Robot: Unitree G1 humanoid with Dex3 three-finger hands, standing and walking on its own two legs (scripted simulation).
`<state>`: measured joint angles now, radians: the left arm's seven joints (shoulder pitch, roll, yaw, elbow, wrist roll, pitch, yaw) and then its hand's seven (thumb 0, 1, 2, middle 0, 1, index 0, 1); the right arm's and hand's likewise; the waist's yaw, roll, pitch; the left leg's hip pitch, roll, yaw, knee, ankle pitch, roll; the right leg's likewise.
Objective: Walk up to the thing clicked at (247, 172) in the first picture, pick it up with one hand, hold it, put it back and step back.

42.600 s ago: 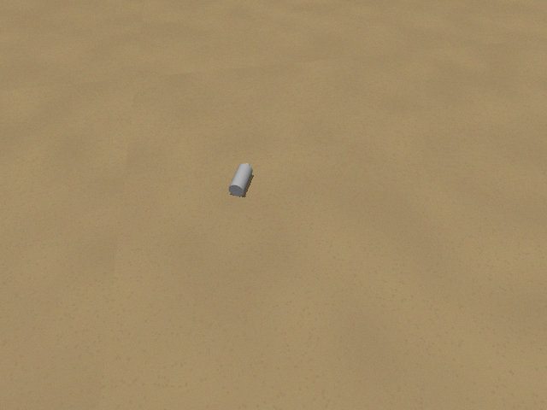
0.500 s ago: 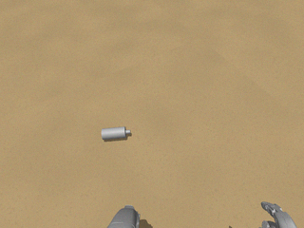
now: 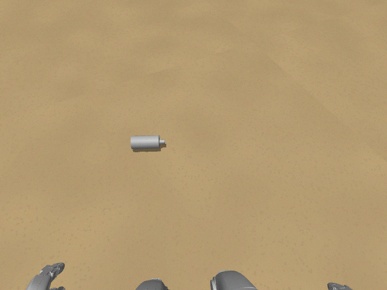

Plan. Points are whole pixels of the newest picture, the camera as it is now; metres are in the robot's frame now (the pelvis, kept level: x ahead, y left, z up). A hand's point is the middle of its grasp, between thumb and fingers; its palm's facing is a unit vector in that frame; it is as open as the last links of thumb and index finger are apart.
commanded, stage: step back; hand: left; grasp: from above
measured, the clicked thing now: (148, 142) +0.92 +0.26 -0.72
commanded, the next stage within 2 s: stand in 1.34 s
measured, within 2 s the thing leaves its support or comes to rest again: neither
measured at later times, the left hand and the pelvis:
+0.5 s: hand out of the picture -0.09 +0.28 -0.14, palm faces +0.06 -0.90 -0.43, open 7.4 cm; pelvis -0.15 -0.01 -0.01, yaw +3 degrees
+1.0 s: hand out of the picture -0.09 +0.26 -0.15, palm faces +0.06 -0.93 -0.37, open 7.4 cm; pelvis -0.12 -0.01 +0.00, yaw +3 degrees
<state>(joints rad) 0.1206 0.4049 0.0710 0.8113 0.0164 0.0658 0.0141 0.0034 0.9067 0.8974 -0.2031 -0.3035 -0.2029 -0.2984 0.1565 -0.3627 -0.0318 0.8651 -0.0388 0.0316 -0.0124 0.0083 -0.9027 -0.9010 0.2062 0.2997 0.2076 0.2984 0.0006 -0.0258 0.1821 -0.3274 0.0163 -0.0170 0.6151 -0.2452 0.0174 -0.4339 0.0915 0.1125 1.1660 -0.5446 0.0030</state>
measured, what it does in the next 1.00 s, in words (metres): walks backwards: right foot, then left foot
